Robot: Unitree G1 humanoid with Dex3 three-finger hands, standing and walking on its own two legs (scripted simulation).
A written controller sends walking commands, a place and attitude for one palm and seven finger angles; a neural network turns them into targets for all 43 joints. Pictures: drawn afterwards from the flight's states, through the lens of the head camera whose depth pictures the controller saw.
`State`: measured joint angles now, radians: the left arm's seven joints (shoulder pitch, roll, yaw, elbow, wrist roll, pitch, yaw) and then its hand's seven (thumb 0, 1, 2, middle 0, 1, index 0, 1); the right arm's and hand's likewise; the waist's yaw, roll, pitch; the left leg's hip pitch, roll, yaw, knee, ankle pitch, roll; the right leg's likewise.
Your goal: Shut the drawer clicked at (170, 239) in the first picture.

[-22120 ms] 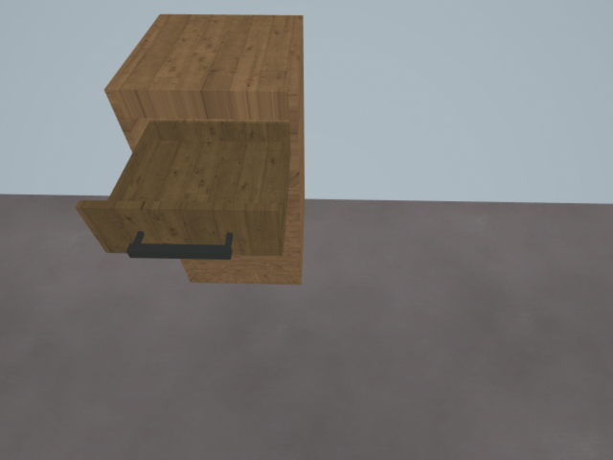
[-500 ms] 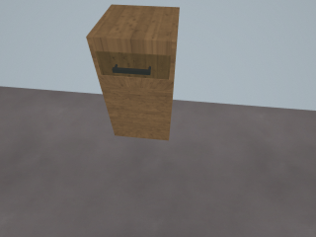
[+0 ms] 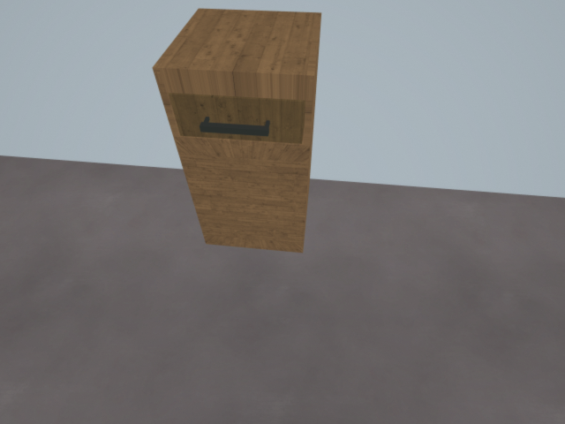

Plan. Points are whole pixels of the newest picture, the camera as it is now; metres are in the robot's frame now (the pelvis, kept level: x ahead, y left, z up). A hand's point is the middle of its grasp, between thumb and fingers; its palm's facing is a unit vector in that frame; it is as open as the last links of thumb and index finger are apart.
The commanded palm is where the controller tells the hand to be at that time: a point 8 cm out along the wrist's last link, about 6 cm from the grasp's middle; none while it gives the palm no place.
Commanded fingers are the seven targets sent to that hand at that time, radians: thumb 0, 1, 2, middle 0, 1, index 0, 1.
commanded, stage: look to check the result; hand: left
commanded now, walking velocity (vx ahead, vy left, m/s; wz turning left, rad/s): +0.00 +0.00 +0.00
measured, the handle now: (235, 125) +0.90 +0.19 -0.11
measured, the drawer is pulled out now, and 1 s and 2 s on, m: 0.00 0.00 0.00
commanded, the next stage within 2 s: stand and wait in 0.10 s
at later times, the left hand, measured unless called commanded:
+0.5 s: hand out of the picture +0.00 +0.15 -0.17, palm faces +0.04 -0.98 -0.20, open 7.3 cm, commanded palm none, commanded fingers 0.00 0.90 0.90 -0.20 -0.30 -0.20 -0.30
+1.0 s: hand out of the picture +0.01 +0.15 -0.17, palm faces +0.04 -0.98 -0.20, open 7.3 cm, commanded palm none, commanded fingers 0.00 0.90 0.90 -0.20 -0.30 -0.20 -0.30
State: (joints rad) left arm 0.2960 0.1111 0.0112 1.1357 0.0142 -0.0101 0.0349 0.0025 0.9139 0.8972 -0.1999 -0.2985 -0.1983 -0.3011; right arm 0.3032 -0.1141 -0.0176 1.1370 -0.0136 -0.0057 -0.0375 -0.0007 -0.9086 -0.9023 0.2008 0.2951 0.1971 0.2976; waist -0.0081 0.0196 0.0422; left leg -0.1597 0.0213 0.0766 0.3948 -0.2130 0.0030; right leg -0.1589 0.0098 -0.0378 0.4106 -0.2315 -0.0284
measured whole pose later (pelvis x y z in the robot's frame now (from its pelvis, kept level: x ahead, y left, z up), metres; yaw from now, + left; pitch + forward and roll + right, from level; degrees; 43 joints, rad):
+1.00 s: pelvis +0.01 -0.02 +0.00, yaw +0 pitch -1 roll +0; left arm 0.29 0.13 0.01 1.14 0.01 -0.02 0.04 0.00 0.91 0.90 -0.20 -0.30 -0.20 -0.30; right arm 0.29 -0.14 -0.02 1.15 -0.01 0.00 -0.04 0.00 -0.91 -0.90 0.20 0.30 0.20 0.30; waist -0.01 0.02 0.04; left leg -0.13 0.05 0.07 0.38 -0.22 -0.02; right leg -0.12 0.04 -0.04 0.37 -0.23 -0.05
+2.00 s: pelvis +0.02 -0.01 +0.00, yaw +0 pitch -1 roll +0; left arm 0.28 0.14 0.01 1.14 0.01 -0.02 0.03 0.00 0.91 0.90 -0.20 -0.30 -0.20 -0.30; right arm 0.28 -0.15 -0.02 1.16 -0.01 -0.01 -0.04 0.00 -0.91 -0.90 0.20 0.30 0.20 0.30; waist -0.01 0.02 0.04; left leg -0.12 0.04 0.07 0.36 -0.21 -0.02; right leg -0.12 0.03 -0.04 0.37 -0.24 -0.05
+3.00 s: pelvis +0.02 -0.02 +0.00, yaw +0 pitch -1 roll +0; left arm 0.27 0.14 0.02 1.14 0.01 -0.02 0.03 0.00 0.91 0.90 -0.20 -0.30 -0.20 -0.30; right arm 0.28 -0.15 -0.01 1.16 -0.01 -0.01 -0.04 0.00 -0.91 -0.90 0.20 0.30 0.20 0.30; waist -0.01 0.02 0.04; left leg -0.11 0.05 0.07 0.35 -0.22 -0.02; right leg -0.11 0.04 -0.04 0.36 -0.23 -0.05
